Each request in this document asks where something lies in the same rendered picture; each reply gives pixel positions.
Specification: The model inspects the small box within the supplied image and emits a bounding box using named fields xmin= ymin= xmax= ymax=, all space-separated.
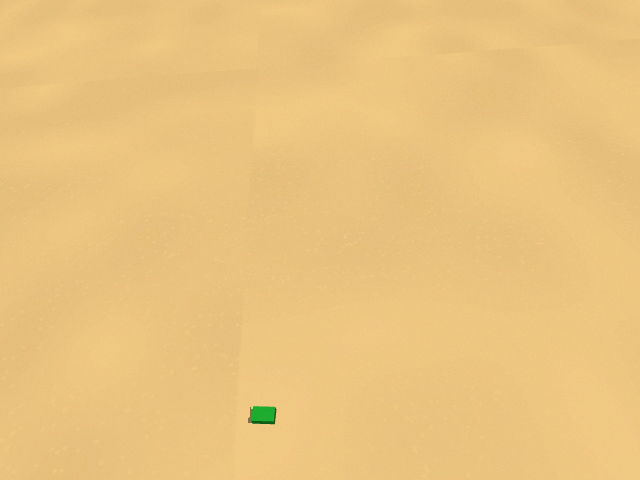
xmin=251 ymin=406 xmax=276 ymax=424

